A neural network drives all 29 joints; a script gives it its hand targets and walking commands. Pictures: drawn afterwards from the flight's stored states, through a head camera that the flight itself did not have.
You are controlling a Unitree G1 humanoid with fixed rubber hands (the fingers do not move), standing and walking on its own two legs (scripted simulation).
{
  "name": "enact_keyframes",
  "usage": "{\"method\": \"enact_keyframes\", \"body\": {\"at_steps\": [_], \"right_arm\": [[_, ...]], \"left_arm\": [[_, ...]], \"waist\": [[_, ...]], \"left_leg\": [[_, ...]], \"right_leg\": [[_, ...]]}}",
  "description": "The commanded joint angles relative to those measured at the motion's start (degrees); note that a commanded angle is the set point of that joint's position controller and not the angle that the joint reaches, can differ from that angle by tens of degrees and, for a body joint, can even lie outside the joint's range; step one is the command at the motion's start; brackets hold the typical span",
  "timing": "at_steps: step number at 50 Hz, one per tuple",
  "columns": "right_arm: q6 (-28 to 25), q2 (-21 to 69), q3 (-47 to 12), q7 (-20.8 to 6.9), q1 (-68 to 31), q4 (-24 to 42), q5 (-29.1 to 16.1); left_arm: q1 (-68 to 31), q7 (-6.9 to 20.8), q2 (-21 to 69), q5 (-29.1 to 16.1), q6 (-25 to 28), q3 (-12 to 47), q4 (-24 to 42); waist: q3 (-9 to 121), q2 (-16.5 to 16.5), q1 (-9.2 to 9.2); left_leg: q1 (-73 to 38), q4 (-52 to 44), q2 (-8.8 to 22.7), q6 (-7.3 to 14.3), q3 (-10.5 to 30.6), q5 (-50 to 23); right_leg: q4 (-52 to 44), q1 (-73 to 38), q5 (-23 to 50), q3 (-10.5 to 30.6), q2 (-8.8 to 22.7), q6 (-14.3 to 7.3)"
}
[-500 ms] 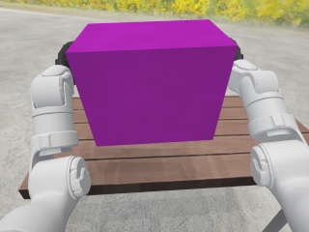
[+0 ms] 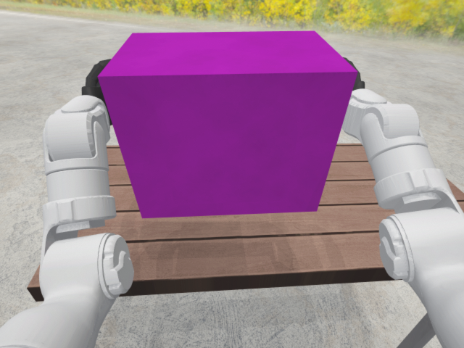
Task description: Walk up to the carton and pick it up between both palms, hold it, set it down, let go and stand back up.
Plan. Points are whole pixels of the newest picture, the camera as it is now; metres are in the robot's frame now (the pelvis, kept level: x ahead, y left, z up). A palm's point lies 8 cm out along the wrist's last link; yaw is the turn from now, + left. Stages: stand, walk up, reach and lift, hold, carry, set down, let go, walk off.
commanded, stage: hold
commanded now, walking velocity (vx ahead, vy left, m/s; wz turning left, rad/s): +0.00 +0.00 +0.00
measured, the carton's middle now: (227, 125) +0.38 +0.01 +0.26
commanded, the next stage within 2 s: none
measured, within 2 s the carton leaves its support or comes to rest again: neither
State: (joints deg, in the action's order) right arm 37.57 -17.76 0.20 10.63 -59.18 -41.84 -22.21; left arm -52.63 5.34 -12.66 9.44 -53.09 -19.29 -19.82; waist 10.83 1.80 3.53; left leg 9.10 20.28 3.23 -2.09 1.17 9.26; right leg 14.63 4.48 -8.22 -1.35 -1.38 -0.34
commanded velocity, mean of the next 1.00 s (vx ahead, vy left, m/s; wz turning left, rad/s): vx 0.00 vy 0.00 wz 0.00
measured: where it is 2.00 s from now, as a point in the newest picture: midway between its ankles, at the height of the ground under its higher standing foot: outside the picture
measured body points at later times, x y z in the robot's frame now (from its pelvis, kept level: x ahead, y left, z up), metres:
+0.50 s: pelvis +0.00 +0.00 +0.00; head -0.09 +0.02 +0.44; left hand +0.38 +0.21 +0.30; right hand +0.38 -0.18 +0.31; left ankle +0.02 +0.14 -0.75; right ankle +0.00 -0.12 -0.75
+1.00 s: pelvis +0.00 +0.00 +0.00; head -0.09 +0.02 +0.44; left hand +0.38 +0.21 +0.30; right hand +0.39 -0.19 +0.31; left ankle +0.02 +0.14 -0.75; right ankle +0.00 -0.12 -0.75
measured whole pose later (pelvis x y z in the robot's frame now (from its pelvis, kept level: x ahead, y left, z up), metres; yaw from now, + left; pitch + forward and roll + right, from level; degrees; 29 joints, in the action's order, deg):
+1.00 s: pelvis +0.00 +0.00 +0.00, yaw +0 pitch -2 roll -2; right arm 38.7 -18.3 -0.9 10.7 -60.8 -44.0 -22.8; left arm -53.9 5.3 -13.2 8.9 -52.0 -19.2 -22.8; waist 11.3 0.7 3.8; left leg 9.4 20.4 3.0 -2.1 2.0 9.4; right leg 13.8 4.2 -7.8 -0.3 -1.8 -0.3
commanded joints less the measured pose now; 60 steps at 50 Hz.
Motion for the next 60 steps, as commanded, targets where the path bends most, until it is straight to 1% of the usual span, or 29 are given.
{"method": "enact_keyframes", "body": {"at_steps": [1,4,5,10,12,13,14,17,21,22,24,26,28,29,30,31,32,33,37,39,41,42,43,45,46,51,55,56,60], "right_arm": [[-1.90,31.16,-11.04,-10.32,-47.00,23.92,-10.77],[0.16,27.67,-7.74,-10.32,-43.68,15.07,-9.00],[0.25,28.46,-7.15,-10.82,-42.91,14.65,-7.93],[-0.66,30.28,-9.66,-11.04,-47.56,18.21,-10.37],[-1.14,30.20,-9.71,-10.92,-47.35,19.59,-10.20],[-0.36,28.84,-8.37,-10.66,-44.59,15.83,-9.28],[-0.45,30.29,-9.73,-10.62,-46.00,16.94,-9.67],[-0.79,30.45,-10.86,-10.24,-46.11,19.36,-10.58],[-0.32,29.89,-8.95,-10.39,-46.07,16.79,-9.18],[-0.98,31.63,-9.90,-10.72,-46.86,18.29,-9.23],[-1.69,31.92,-9.84,-10.62,-50.39,20.19,-9.26],[-1.02,30.90,-8.51,-10.96,-48.79,16.27,-8.16],[-0.75,31.32,-8.90,-10.66,-48.74,15.85,-9.12],[-0.56,29.90,-7.61,-10.68,-48.84,13.21,-8.37],[-1.06,31.82,-9.21,-10.85,-48.82,16.13,-9.28],[-0.70,29.56,-7.41,-10.79,-46.39,12.42,-9.21],[-0.16,29.54,-7.34,-10.78,-46.89,10.88,-8.72],[-1.10,31.17,-9.60,-10.92,-48.91,16.33,-9.81],[-0.69,30.01,-10.25,-10.41,-46.98,17.86,-10.61],[-0.39,29.49,-8.27,-10.30,-46.24,15.38,-9.62],[-0.10,29.36,-8.20,-10.49,-45.53,13.06,-9.42],[-0.74,29.59,-7.97,-10.91,-47.22,15.48,-8.90],[-1.41,31.94,-10.18,-10.88,-48.41,19.42,-10.46],[-0.70,30.42,-9.93,-10.44,-47.45,18.11,-10.67],[0.04,28.45,-8.05,-10.35,-46.31,12.76,-9.64],[-1.78,30.58,-10.07,-10.66,-48.83,21.59,-11.50],[-0.59,29.44,-8.53,-10.92,-47.27,14.70,-9.95],[-0.26,31.78,-9.24,-11.31,-47.22,15.05,-9.49],[-1.23,31.22,-9.13,-10.66,-51.16,17.57,-10.34]], "left_arm": [[-40.95,7.82,28.69,-12.67,5.20,19.98,12.75],[-38.97,8.70,28.00,-10.06,3.64,18.07,5.40],[-37.61,9.36,27.88,-9.62,3.52,16.77,3.93],[-43.12,8.37,29.89,-12.82,5.39,19.45,9.00],[-41.23,8.44,28.02,-11.14,4.95,18.07,7.55],[-39.39,8.79,29.80,-11.12,4.22,17.93,5.66],[-38.65,9.08,28.27,-9.95,4.08,16.43,3.81],[-40.22,9.02,28.74,-11.37,4.73,18.71,9.27],[-41.58,9.46,28.22,-11.04,4.61,17.42,5.85],[-42.15,9.15,28.35,-10.60,5.15,17.56,6.98],[-43.90,8.88,29.27,-12.19,5.67,18.51,6.73],[-42.88,8.77,29.14,-11.90,5.38,18.33,3.02],[-43.48,8.82,27.56,-11.23,5.57,16.64,4.14],[-43.07,9.05,28.82,-11.39,5.24,16.61,0.95],[-42.83,9.07,27.82,-11.50,5.87,16.18,3.14],[-42.41,8.83,28.60,-11.14,5.55,16.77,3.21],[-42.65,9.21,28.10,-10.45,5.33,15.70,-0.28],[-42.92,9.34,28.17,-11.73,5.90,16.23,4.39],[-40.94,8.97,28.30,-12.04,5.40,16.98,5.25],[-41.64,9.44,30.05,-11.90,5.20,17.64,4.00],[-42.60,9.04,29.05,-11.96,5.39,17.67,4.51],[-42.56,9.12,29.64,-12.48,5.49,18.95,4.92],[-44.21,8.63,28.94,-12.74,6.04,18.96,9.69],[-41.04,8.50,29.41,-12.11,5.16,18.00,6.01],[-40.52,8.97,28.90,-10.91,4.51,17.10,2.52],[-43.52,7.81,30.25,-13.58,6.23,19.63,9.77],[-41.81,7.99,28.01,-10.94,5.04,17.28,2.78],[-42.18,8.31,27.93,-10.95,5.30,15.70,3.09],[-42.68,8.00,29.04,-12.03,5.67,17.27,2.80]], "waist": [[23.54,-5.10,0.26],[12.16,-5.03,1.56],[11.57,-4.02,0.70],[19.36,-5.40,1.14],[18.97,-5.41,-0.29],[15.19,-4.74,1.62],[15.39,-3.18,-0.29],[20.47,-5.26,0.03],[16.35,-4.89,1.30],[17.10,-4.44,-0.47],[19.73,-3.97,-0.14],[16.52,-5.36,0.77],[17.30,-4.93,-0.62],[15.04,-4.38,0.84],[18.45,-3.26,-0.77],[16.30,-5.73,0.54],[12.58,-4.58,0.55],[19.82,-4.00,-0.58],[20.41,-3.58,0.03],[16.08,-5.34,1.81],[15.61,-5.87,1.32],[16.63,-5.10,1.56],[22.55,-6.02,-0.10],[17.67,-5.79,0.27],[13.30,-5.98,1.45],[22.71,-5.72,0.58],[13.88,-5.10,-0.31],[14.45,-2.42,-1.17],[18.58,-3.42,-0.61]], "left_leg": [[-7.90,0.42,-4.92,-0.76,-0.38,-18.74],[-4.80,-2.15,-4.50,-0.18,-0.36,-10.92],[-3.00,-3.52,-4.36,0.23,-0.32,-6.83],[-6.20,-0.74,-4.57,-0.75,0.26,-14.69],[-6.75,-0.99,-4.64,-0.58,-0.35,-16.05],[-6.80,-1.50,-4.27,-0.72,-0.06,-14.91],[-5.02,-1.73,-4.37,-0.09,-0.15,-12.79],[-7.20,-0.57,-4.59,-0.37,-0.21,-17.10],[-4.63,-2.29,-5.08,0.04,-0.49,-10.05],[-5.27,-1.98,-4.70,0.07,-0.81,-10.90],[-4.71,-1.96,-4.92,0.51,-0.47,-10.01],[-3.89,-2.37,-4.84,0.12,-0.40,-8.22],[-5.39,-1.70,-4.90,0.11,-0.66,-11.05],[-3.79,-2.60,-4.57,0.11,-0.23,-8.30],[-4.54,-2.07,-4.61,0.82,-0.27,-9.33],[-5.25,-2.28,-4.68,-0.06,-0.60,-9.93],[-3.81,-2.62,-4.69,0.40,-0.54,-8.96],[-5.32,-1.81,-4.95,0.54,-0.33,-11.93],[-7.00,-0.36,-4.92,-0.74,-0.54,-17.52],[-5.28,-1.39,-4.58,-0.75,0.00,-13.21],[-4.69,-1.94,-4.52,-0.41,-0.11,-10.91],[-5.12,-2.17,-4.16,-0.61,-0.20,-10.36],[-6.98,-1.15,-4.45,-0.43,-0.06,-14.54],[-7.04,-0.31,-4.46,-0.79,-0.13,-17.36],[-5.42,-1.44,-4.57,-0.60,-0.14,-13.06],[-8.18,0.20,-4.58,-1.15,0.14,-18.05],[-4.15,-1.64,-4.25,-0.08,-0.25,-10.09],[-3.44,-2.50,-4.31,0.46,-0.02,-9.11],[-5.53,-1.67,-4.85,0.54,-0.08,-11.08]], "right_leg": [[0.19,-7.03,17.18,2.39,-3.31,1.57],[-1.30,-3.78,8.50,1.92,-3.01,1.00],[-1.90,-3.65,4.52,2.14,-2.77,0.91],[-0.27,-5.27,11.63,2.63,-3.22,0.61],[-0.84,-4.64,12.77,2.45,-3.07,0.96],[-1.34,-4.55,11.68,2.20,-3.05,0.65],[-1.36,-5.42,10.02,2.33,-2.98,0.66],[0.09,-6.61,14.51,2.60,-3.37,0.86],[-1.08,-4.68,8.23,2.56,-2.70,0.95],[-0.96,-3.96,8.64,2.66,-2.89,0.84],[-1.03,-4.45,8.31,2.50,-2.62,1.09],[-1.72,-3.13,7.39,2.82,-2.55,0.71],[-1.19,-3.27,9.16,3.09,-2.80,0.85],[-1.94,-3.07,6.72,2.54,-2.78,0.58],[-1.04,-3.79,7.19,2.82,-2.72,0.99],[-1.67,-3.28,7.37,2.94,-2.72,0.62],[-1.94,-3.06,7.23,2.89,-2.41,0.91],[-1.09,-5.25,10.22,3.42,-2.33,0.82],[-0.55,-6.87,15.61,3.27,-3.53,1.15],[-1.57,-4.92,10.54,2.60,-3.20,0.52],[-1.31,-3.55,7.92,3.08,-3.08,0.18],[-1.53,-3.22,6.60,2.15,-3.21,0.26],[-0.39,-5.46,11.05,2.56,-2.91,0.28],[-0.90,-5.02,14.31,3.16,-3.21,0.51],[-1.70,-3.78,9.29,2.83,-3.07,0.37],[-0.57,-5.45,14.53,2.48,-3.30,0.50],[-1.54,-2.88,7.59,3.40,-3.10,0.48],[-1.42,-3.82,6.82,3.33,-2.92,0.72],[-1.65,-3.62,9.15,3.44,-2.54,0.69]]}}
